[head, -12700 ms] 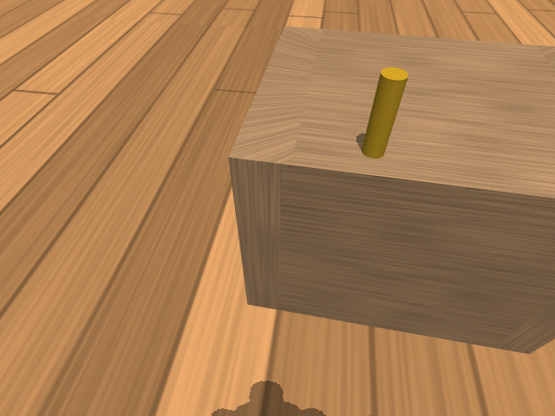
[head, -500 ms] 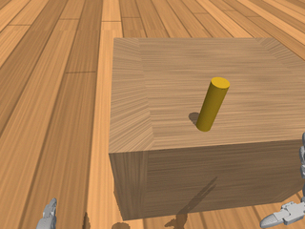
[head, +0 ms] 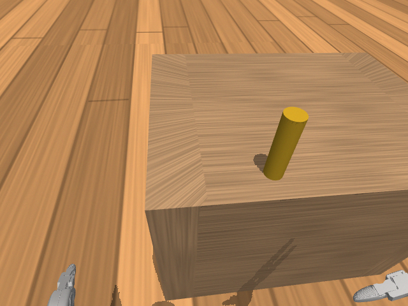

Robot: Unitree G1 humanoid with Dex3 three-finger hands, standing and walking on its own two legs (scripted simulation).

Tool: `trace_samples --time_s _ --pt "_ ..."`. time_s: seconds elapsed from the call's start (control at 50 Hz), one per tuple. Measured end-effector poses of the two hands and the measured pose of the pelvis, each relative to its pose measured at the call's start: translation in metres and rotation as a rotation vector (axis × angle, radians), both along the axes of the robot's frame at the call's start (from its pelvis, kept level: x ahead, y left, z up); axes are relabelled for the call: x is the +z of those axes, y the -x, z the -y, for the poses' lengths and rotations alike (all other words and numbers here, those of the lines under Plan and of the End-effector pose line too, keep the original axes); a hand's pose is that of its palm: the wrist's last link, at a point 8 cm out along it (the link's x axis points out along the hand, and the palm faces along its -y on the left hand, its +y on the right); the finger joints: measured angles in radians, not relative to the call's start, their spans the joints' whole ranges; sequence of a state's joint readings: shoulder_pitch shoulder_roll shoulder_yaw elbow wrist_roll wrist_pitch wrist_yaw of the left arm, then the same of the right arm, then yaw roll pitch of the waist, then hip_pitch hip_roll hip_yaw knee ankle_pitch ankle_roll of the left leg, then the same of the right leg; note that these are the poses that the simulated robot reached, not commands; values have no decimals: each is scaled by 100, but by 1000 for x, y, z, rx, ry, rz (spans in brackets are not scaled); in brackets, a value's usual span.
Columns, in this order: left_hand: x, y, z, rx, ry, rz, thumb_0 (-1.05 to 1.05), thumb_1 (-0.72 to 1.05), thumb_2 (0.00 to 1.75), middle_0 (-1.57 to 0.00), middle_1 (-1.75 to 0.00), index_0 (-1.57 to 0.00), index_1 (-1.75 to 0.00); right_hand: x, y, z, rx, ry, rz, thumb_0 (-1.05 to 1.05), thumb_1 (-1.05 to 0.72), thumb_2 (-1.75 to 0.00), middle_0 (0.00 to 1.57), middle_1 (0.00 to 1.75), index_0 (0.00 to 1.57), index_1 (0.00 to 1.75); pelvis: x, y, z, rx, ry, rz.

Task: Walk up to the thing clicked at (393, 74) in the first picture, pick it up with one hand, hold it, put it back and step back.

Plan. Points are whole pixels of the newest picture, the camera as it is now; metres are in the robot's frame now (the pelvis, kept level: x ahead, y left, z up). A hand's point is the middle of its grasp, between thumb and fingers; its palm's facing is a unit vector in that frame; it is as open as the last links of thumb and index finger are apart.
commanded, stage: go down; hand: right
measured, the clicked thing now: (283, 146) +0.45 -0.19 +0.07
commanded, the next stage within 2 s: none
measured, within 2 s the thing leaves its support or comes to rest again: neither
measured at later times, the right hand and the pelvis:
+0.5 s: hand (393, 187) +0.28 -0.32 +0.14, palm faces +0.22 +0.95 -0.21, open 17.6 cm; pelvis +0.01 -0.01 +0.00, yaw +0 degrees
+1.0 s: hand (401, 167) +0.32 -0.35 +0.15, palm faces +0.14 +0.99 -0.04, open 17.5 cm; pelvis -0.01 +0.00 +0.00, yaw +0 degrees
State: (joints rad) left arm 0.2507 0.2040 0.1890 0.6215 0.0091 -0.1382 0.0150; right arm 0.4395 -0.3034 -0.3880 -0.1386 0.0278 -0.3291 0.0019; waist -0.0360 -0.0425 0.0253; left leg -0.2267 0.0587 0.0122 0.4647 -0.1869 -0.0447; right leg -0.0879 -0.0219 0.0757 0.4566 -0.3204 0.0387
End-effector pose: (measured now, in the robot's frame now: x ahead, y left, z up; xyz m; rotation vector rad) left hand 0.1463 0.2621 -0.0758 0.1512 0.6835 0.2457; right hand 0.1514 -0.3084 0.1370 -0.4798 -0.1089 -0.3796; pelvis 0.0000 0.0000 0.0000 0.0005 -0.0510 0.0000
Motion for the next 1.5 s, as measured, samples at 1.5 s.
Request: trace_samples --time_s 1.5 --pt "2 12 14 -43 -172 19 -1 -55 6 -6 -6 -6 -6 18 -170 112 246 -488 -106 -1 56 -5 4 5 4 5 -11 7 3 1 -20 -163"
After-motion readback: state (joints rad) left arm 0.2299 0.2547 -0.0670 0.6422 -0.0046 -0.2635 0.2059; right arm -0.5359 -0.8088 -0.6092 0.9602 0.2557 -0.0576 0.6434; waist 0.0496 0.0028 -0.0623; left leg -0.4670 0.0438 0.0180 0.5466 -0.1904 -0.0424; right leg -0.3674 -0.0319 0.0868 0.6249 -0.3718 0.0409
